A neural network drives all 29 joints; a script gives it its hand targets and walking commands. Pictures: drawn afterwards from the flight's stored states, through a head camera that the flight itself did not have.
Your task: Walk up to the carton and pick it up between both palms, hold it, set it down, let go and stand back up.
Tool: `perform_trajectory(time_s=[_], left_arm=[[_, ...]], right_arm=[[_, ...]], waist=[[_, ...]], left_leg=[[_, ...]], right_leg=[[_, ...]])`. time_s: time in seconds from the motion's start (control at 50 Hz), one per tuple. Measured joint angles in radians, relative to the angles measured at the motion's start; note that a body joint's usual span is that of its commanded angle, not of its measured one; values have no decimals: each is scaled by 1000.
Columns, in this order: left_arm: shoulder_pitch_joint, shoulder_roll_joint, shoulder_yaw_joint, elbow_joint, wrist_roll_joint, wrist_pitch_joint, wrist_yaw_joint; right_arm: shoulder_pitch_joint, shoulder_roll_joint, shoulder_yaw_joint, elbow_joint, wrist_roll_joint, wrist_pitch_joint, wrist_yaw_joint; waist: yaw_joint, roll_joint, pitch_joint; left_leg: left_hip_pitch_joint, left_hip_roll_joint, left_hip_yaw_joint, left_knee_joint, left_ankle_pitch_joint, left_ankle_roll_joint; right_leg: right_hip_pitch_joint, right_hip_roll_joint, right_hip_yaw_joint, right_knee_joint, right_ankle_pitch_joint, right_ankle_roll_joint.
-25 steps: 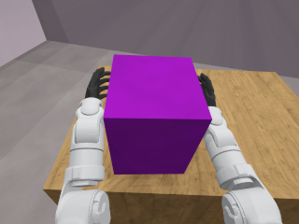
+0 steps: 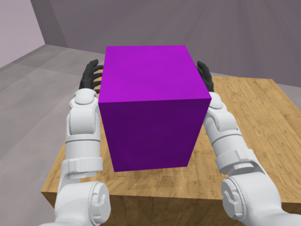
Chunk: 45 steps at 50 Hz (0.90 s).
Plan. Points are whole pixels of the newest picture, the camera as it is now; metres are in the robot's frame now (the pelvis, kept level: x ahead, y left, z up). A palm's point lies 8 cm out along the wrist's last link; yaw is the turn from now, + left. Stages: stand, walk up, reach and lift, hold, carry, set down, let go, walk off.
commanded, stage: reach and lift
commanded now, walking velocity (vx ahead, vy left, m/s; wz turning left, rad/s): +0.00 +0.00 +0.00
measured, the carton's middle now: (149, 109) +0.37 -0.01 +0.16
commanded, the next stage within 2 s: hold in 0.98 s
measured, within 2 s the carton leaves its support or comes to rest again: neither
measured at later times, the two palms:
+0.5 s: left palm (85, 88) +0.38 +0.14 +0.23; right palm (205, 85) +0.38 -0.15 +0.23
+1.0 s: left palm (79, 81) +0.37 +0.15 +0.25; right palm (206, 75) +0.38 -0.15 +0.26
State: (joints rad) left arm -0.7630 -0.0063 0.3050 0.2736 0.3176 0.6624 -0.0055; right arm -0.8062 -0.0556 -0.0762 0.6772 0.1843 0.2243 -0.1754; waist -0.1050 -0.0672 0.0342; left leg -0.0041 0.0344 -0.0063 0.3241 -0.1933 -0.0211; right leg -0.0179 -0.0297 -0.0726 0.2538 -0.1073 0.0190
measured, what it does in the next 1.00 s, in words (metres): stands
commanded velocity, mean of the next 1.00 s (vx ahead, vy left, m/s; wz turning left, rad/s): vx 0.00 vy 0.00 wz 0.00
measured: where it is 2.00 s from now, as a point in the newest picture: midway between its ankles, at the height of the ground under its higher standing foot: outside the picture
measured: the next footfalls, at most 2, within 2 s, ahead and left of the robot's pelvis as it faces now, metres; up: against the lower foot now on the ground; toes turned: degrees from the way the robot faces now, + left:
none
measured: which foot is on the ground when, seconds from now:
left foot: down 0.00-1.00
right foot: down 0.00-1.00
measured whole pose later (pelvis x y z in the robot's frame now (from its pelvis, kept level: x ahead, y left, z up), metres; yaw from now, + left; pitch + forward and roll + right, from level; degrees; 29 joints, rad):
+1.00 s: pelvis +0.00 +0.00 +0.00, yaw +0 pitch -7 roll -1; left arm -0.82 0.01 0.35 0.30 0.27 0.78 0.00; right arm -0.93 -0.11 -0.02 0.69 0.29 0.42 -0.23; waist -0.09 -0.02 -0.05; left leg -0.01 0.04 -0.03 0.35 -0.21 -0.02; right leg -0.01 -0.02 -0.06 0.26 -0.12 0.02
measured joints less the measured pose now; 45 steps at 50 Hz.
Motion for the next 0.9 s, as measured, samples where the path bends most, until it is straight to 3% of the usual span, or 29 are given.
perform_trajectory(time_s=[0.14,0.28,0.48,0.9], left_arm=[[56,-19,-5,-83,-6,34,6],[92,-25,-3,-121,-18,58,2],[22,-5,6,-72,-29,66,6],[-37,6,46,6,-40,105,6]], right_arm=[[27,-37,81,-58,72,39,-23],[47,-42,104,-105,91,86,-41],[-6,-31,54,-82,71,105,-35],[-94,-54,64,-7,101,183,-50]], waist=[[-21,19,0],[-23,28,7],[-2,26,-21],[12,44,-66]], left_leg=[[30,7,-9,12,-24,-1],[42,5,-15,19,-31,0],[11,4,-14,12,-14,-3],[3,4,-18,20,-13,-4]], right_leg=[[47,8,-6,-20,-9,2],[63,8,-8,-15,-16,3],[24,8,-2,-9,-6,-1],[13,13,8,6,-9,-3]])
